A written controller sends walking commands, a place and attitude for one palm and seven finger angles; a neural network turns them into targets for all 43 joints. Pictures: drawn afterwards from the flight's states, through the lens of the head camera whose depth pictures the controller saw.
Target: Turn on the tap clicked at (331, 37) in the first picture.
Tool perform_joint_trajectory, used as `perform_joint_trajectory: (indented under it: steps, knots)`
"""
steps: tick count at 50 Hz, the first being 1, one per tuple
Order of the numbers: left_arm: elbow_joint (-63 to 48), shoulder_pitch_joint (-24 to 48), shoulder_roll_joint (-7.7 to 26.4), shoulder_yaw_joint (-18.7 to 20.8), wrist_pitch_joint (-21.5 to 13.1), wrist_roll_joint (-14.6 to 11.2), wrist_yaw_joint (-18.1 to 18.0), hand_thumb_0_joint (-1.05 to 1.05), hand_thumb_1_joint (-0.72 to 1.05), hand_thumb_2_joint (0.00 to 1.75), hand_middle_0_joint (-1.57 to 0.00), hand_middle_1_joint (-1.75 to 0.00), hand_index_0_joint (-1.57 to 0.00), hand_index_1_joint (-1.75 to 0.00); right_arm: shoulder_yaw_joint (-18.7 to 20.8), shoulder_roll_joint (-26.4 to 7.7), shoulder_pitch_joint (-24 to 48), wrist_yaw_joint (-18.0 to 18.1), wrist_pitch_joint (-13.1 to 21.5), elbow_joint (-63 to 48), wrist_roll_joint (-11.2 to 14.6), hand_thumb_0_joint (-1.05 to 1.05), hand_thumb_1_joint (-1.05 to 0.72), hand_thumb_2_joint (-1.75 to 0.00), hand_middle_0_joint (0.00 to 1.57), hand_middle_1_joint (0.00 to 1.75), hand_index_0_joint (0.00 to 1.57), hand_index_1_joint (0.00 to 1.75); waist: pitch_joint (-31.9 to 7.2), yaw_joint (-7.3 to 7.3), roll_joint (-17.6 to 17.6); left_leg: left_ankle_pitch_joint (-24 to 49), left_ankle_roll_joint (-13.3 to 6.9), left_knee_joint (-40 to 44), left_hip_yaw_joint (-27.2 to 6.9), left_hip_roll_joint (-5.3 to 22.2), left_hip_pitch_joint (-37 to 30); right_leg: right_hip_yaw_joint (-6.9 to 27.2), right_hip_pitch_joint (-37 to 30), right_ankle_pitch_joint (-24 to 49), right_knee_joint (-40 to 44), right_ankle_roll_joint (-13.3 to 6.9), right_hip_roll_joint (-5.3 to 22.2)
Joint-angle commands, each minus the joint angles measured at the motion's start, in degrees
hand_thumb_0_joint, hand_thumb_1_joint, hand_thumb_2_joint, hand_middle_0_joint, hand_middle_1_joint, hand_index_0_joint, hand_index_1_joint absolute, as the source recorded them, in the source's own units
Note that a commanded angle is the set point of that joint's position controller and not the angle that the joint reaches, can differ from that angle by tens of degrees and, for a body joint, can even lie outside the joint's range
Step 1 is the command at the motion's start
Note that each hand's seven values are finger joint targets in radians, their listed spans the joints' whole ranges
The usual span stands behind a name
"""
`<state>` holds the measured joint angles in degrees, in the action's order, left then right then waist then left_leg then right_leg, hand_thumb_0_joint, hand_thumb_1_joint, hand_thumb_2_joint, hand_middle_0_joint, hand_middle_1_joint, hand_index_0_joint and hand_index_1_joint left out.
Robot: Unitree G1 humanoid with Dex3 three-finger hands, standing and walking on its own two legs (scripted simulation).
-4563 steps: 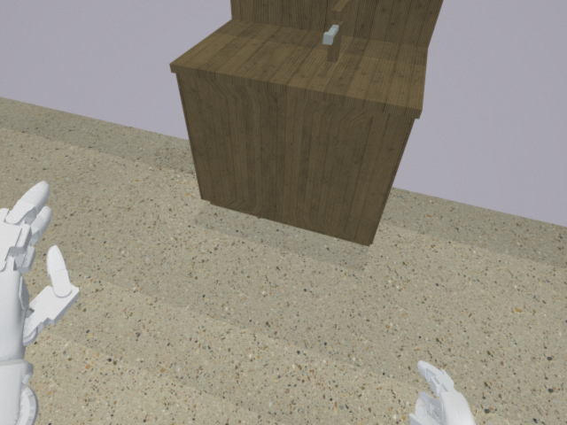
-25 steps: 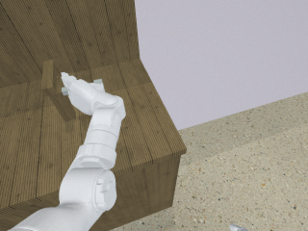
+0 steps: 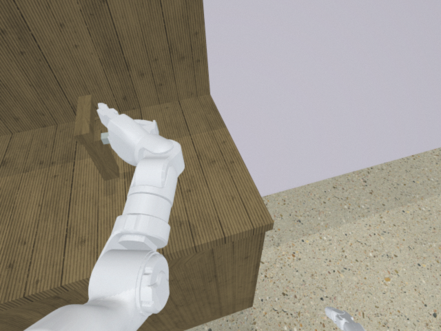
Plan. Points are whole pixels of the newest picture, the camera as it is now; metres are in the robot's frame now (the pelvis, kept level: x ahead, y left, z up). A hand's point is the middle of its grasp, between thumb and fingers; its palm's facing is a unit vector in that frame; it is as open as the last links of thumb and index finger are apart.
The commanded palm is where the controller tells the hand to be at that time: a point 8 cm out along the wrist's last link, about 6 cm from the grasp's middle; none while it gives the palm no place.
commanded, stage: lift the hand up off the lever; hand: left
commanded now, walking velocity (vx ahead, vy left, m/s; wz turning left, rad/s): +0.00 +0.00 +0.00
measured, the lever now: (152, 131) +0.50 +0.17 +0.10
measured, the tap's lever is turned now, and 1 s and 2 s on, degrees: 84 84 84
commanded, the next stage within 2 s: draw the hand back beside the body in 0.42 s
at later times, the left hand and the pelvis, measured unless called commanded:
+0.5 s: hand (159, 124) +0.44 +0.13 +0.17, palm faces +0.73 -0.67 -0.14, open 7.8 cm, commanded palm +0.38 +0.15 +0.18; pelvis -0.01 +0.00 +0.00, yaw +0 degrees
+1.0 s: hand (100, 182) +0.29 +0.18 +0.18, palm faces +0.26 -0.94 -0.24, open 7.7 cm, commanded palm +0.28 +0.21 +0.18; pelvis -0.02 +0.01 +0.01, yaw -2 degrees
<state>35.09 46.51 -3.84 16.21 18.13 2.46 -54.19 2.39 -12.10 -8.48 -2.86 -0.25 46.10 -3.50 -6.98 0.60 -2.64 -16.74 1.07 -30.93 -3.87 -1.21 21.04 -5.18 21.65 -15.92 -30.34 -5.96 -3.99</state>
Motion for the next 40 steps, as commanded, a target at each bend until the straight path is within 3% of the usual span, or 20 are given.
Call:
perform_joint_trajectory:
  steps: [1, 6, 8, 12, 14, 17, 22, 26, 27, 29, 31, 33, 36, 37, 38, 40]
  knots:
    - [-16.2, 25.1, 7.0, -3.9, -2.6, 2.2, -0.2, 0.00, 0.90, 0.90, -0.15, -0.15, -0.15, -0.15, 1.5, -5.9, 4.9, 0.4, 1.9, -7.5, 0.2, 0.00, -0.90, -0.90, 0.20, 0.30, 0.20, 0.30, -20.2, -0.07, 7.7, 19.6, -1.1, -0.1, 3.8, 0.1, -4.4, 3.0, -16.7, 29.3, 2.7, 6.4, 6.4]
    - [-17.3, 25.4, 4.9, -6.3, -1.0, 1.6, 0.5, 0.00, 0.90, 0.90, -0.15, -0.15, -0.15, -0.15, 1.3, -5.7, 7.0, 0.5, 1.9, -7.3, 0.6, 0.00, -0.90, -0.90, 0.20, 0.30, 0.20, 0.30, -16.9, 0.19, 7.4, 18.3, -1.1, 0.6, 3.5, 0.0, -5.3, 2.7, -14.9, 24.9, 4.0, 6.0, 6.1]
    - [-16.0, 26.8, 5.7, -5.8, -0.5, 1.5, 0.7, 0.00, 0.90, 0.90, -0.15, -0.15, -0.15, -0.15, 1.1, -5.8, 7.6, 0.7, 1.9, -6.8, 0.9, 0.00, -0.90, -0.90, 0.20, 0.30, 0.20, 0.30, -15.5, 0.36, 7.4, 16.5, -1.1, 1.0, 3.4, 0.1, -5.4, 2.8, -13.7, 20.9, 5.1, 6.0, 6.1]
    - [-15.0, 30.3, 5.8, -6.0, -0.3, 1.3, 0.4, 0.00, 0.90, 0.90, -0.15, -0.15, -0.15, -0.15, 0.9, -5.4, 8.7, 1.0, 2.2, -6.0, 0.9, 0.00, -0.90, -0.90, 0.20, 0.30, 0.20, 0.30, -15.0, 0.34, 6.3, 13.9, -1.0, 1.6, 2.8, -0.1, -5.0, 2.6, -12.5, 14.9, 6.0, 5.6, 5.7]
    - [-12.9, 30.6, 4.2, -6.9, -0.3, 1.7, 0.0, 0.00, 0.90, 0.90, -0.15, -0.15, -0.15, -0.15, 0.7, -5.1, 8.6, 0.8, 2.4, -5.7, 0.9, 0.00, -0.90, -0.90, 0.20, 0.30, 0.20, 0.30, -15.0, 0.34, 5.7, 13.5, -0.8, 1.5, 2.8, -0.1, -5.5, 2.6, -11.1, 13.1, 5.8, 5.4, 5.4]
    - [-12.3, 32.0, 5.4, -6.0, -0.4, 1.9, -0.3, 0.00, 0.90, 0.90, -0.15, -0.15, -0.15, -0.15, 0.8, -5.2, 8.5, 0.7, 2.2, -5.8, 0.8, 0.00, -0.90, -0.90, 0.20, 0.30, 0.20, 0.30, -16.2, -0.02, 5.0, 13.8, -0.7, 1.7, 2.5, -0.2, -5.2, 2.4, -11.7, 12.7, 5.6, 5.2, 5.2]
    - [-7.8, 32.6, 5.8, -4.6, -0.3, 1.8, -1.0, 0.00, 0.90, 0.90, -0.15, -0.15, -0.15, -0.15, 0.8, -5.2, 8.1, 0.8, 1.9, -5.5, 0.6, 0.00, -0.90, -0.90, 0.20, 0.30, 0.20, 0.30, -15.3, 0.01, 7.3, 11.8, -0.9, 1.9, 2.3, 0.0, -3.5, 2.5, -11.0, 10.8, 6.1, 5.4, 5.3]
    - [-10.1, 31.9, 7.2, -3.2, -1.4, 2.0, -1.6, 0.00, 0.90, 0.90, -0.15, -0.15, -0.15, -0.15, 1.0, -5.3, 7.0, 0.7, 1.7, -6.2, 0.2, 0.00, -0.90, -0.90, 0.20, 0.30, 0.20, 0.30, -19.1, -0.37, 7.6, 15.6, -0.9, 1.1, 3.2, 0.0, -4.3, 3.1, -13.7, 19.1, 4.5, 5.8, 5.7]
    - [-17.9, 27.5, 6.3, -13.1, -2.2, 4.6, 8.2, 0.00, 0.90, 0.90, -0.15, -0.15, -0.15, -0.15, 1.8, -7.4, 4.1, 2.1, -1.1, -7.4, 0.2, 0.00, -0.90, -0.90, 0.20, 0.30, 0.20, 0.30, -19.2, 2.82, 10.0, 18.5, -2.2, 1.6, 4.1, -0.5, -6.6, 4.0, -16.8, 26.0, 1.7, 5.0, 5.2]
    - [-24.3, 20.3, 12.5, -8.2, -3.9, 2.9, 14.7, 0.00, 0.90, 0.90, -0.15, -0.16, -0.15, -0.16, 2.0, -7.1, 3.0, 3.6, -2.3, -11.0, 1.4, 0.00, -0.90, -0.90, 0.20, 0.30, 0.20, 0.30, -24.6, 0.39, 8.9, 23.0, -3.0, 1.5, 4.9, -0.8, -8.8, 5.3, -22.8, 38.0, 1.1, 5.8, 6.0]
    - [-29.1, 9.1, 12.3, -10.1, -4.8, 1.8, 20.1, 0.00, 0.90, 0.90, -0.16, -0.16, -0.16, -0.16, 1.3, -6.1, 3.1, 4.6, -3.8, -13.3, 2.3, 0.00, -0.90, -0.90, 0.20, 0.30, 0.20, 0.30, -23.1, -0.81, 8.8, 23.4, -3.0, 2.5, 4.7, -0.7, -9.4, 6.0, -25.6, 42.4, 1.5, 6.3, 6.1]
    - [-28.4, -2.5, 13.2, -8.0, -4.6, -1.2, 24.2, 0.00, 0.90, 0.90, -0.16, -0.17, -0.16, -0.17, 0.4, -5.9, 4.1, 5.3, -5.1, -15.0, 3.9, 0.00, -0.90, -0.90, 0.20, 0.30, 0.20, 0.30, -16.9, -2.13, 11.3, 20.6, -3.0, 4.5, 4.4, 0.0, -8.1, 6.1, -26.2, 40.2, 3.4, 6.4, 5.9]
    - [-35.5, -7.6, 14.6, -5.3, -0.4, -5.4, 24.7, 0.00, 0.90, 0.90, -0.16, -0.18, -0.16, -0.18, -1.1, -5.6, 9.7, 6.6, -5.9, -17.0, 5.7, 0.00, -0.90, -0.90, 0.20, 0.30, 0.20, 0.30, -10.1, -3.73, 12.2, 15.0, -3.3, 7.3, 4.4, 0.2, -8.5, 7.6, -25.8, 30.8, 8.5, 7.1, 6.2]
    - [-32.1, -14.8, 26.2, -4.8, -4.6, -5.5, 33.1, 0.00, 0.90, 0.90, -0.16, -0.18, -0.16, -0.18, -0.3, -6.1, 5.0, 5.1, -5.9, -15.2, 4.6, 0.00, -0.90, -0.90, 0.20, 0.30, 0.20, 0.30, -4.6, -0.56, 11.5, 12.3, -3.4, 8.8, 3.7, 2.0, -7.9, 7.8, -24.7, 29.1, 8.5, 7.9, 6.7]
    - [-36.4, -15.8, 29.4, -1.6, -8.0, -6.5, 36.6, 0.00, 0.90, 0.90, -0.16, -0.19, -0.16, -0.19, -0.7, -5.8, 6.3, 4.5, -5.5, -17.4, 5.2, 0.00, -0.90, -0.90, 0.20, 0.30, 0.20, 0.30, -5.0, -2.71, 9.3, 11.4, -3.8, 9.2, 4.4, 1.2, -7.3, 9.2, -25.9, 27.2, 8.8, 8.0, 6.8]
    - [-46.6, -14.6, 31.0, -3.6, -13.1, -6.5, 39.8, 0.00, 0.90, 0.90, -0.16, -0.19, -0.16, -0.19, -0.9, -5.0, 9.4, 4.3, -3.8, -18.7, 5.3, 0.00, -0.90, -0.90, 0.20, 0.30, 0.20, 0.30, -6.3, -2.72, 3.2, 11.0, -4.0, 8.8, 3.8, 0.9, -8.4, 11.2, -27.2, 25.8, 9.7, 7.9, 8.1]
